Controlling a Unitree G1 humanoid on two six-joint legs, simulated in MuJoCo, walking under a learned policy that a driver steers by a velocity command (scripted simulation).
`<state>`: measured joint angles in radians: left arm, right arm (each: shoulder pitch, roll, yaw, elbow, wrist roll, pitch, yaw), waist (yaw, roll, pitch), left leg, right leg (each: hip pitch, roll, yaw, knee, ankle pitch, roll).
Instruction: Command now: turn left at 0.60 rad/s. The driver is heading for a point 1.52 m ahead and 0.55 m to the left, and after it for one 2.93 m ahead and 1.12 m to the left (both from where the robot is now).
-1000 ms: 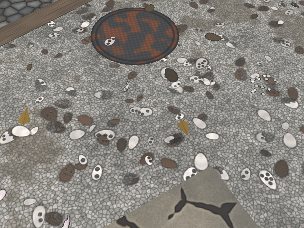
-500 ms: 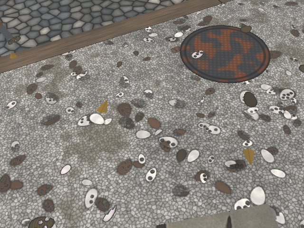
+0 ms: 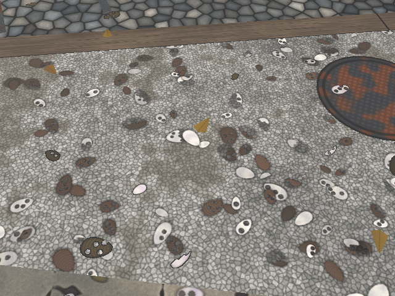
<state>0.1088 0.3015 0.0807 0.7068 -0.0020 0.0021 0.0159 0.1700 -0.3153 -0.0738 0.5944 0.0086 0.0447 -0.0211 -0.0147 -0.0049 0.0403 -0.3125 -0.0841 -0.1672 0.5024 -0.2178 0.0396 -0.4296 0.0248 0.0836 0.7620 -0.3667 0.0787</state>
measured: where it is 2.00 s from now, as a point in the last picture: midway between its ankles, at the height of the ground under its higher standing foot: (144, 275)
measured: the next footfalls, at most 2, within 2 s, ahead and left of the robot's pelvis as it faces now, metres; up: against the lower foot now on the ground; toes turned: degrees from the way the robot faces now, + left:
right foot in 0.10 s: +0.06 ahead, -0.13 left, +0.00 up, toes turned +8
left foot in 0.50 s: -0.01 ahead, +0.13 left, +0.00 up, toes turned +16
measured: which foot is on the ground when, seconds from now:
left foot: down 0.00-0.10, up 0.12-0.48, down 0.50-0.98, up 1.00-1.00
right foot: up 0.00-0.08, down 0.10-0.50, up 0.52-0.96, down 0.98-1.00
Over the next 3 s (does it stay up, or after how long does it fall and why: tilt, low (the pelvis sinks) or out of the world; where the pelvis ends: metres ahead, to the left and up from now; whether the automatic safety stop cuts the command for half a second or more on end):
stays up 1.07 0.35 -0.01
